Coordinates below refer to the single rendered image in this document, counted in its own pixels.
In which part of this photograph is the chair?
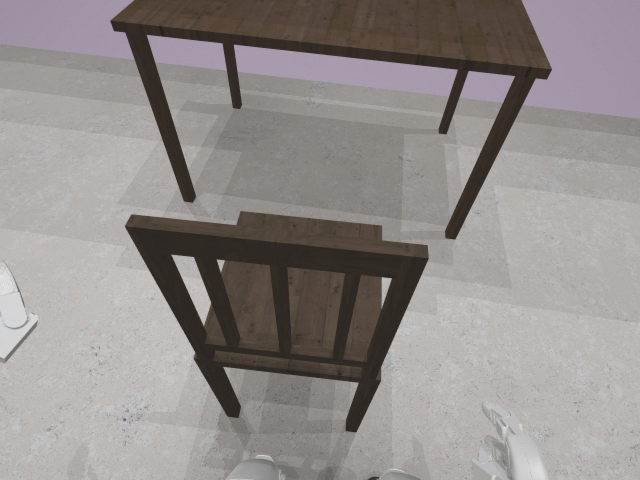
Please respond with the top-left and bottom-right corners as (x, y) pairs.
(125, 211), (429, 432)

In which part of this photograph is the left robot hand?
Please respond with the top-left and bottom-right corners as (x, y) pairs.
(0, 259), (38, 364)

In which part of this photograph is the table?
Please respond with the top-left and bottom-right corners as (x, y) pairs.
(110, 0), (552, 240)

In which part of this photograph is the robot right shin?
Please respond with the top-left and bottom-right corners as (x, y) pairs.
(379, 469), (405, 479)

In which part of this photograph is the left robot thigh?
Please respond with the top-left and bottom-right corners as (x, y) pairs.
(226, 459), (286, 480)

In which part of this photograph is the right robot hand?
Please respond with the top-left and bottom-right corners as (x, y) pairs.
(472, 401), (549, 480)

